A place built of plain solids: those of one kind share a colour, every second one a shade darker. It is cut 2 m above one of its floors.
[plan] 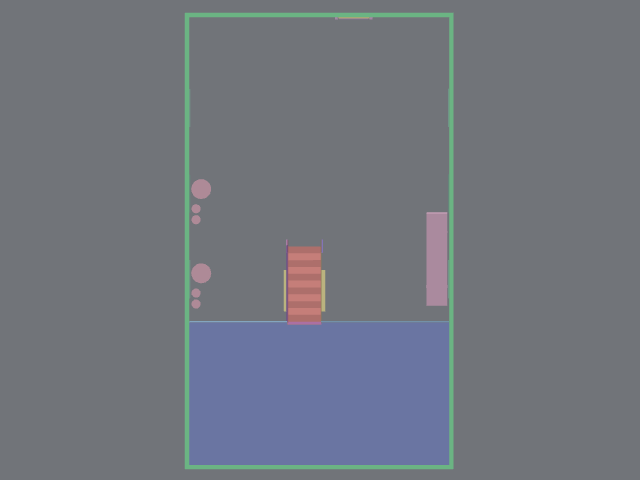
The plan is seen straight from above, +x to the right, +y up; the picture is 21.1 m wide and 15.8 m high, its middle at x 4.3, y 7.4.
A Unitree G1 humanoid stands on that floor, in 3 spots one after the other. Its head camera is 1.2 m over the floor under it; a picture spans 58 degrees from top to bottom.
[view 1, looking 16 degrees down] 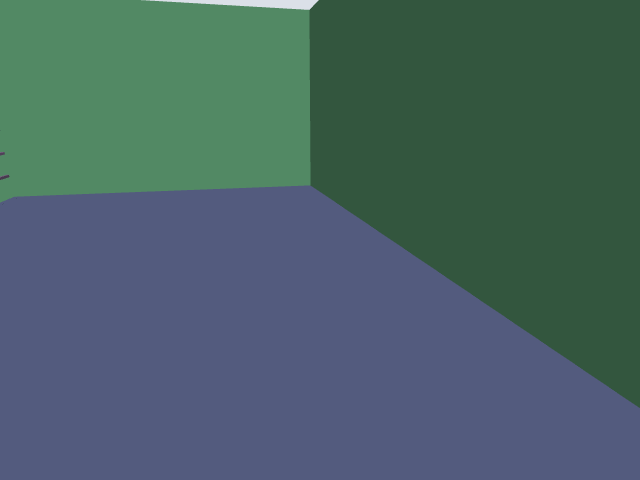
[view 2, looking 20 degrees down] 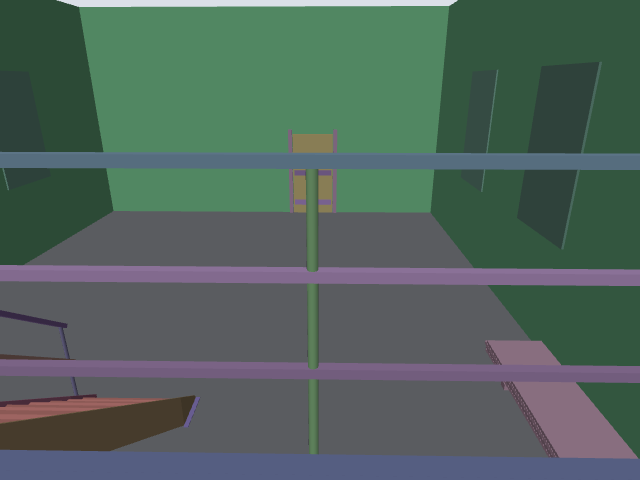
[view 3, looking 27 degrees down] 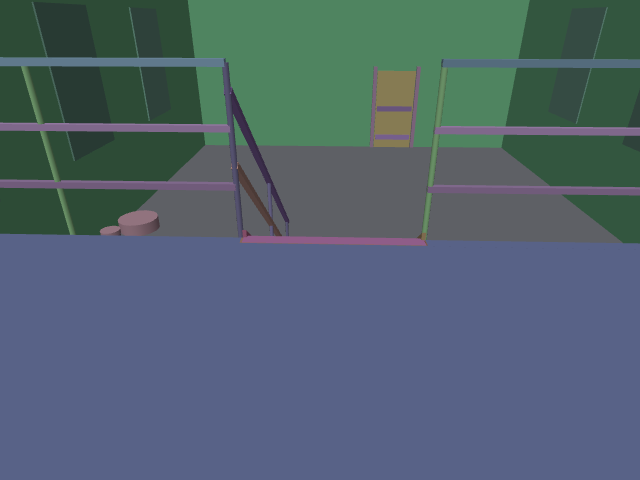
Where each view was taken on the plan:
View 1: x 1.00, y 1.71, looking -14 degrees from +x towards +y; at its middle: loft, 4.35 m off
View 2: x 5.79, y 3.54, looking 91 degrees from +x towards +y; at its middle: ground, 9.57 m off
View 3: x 3.79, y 2.31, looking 92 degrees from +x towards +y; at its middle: stair_head_board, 2.65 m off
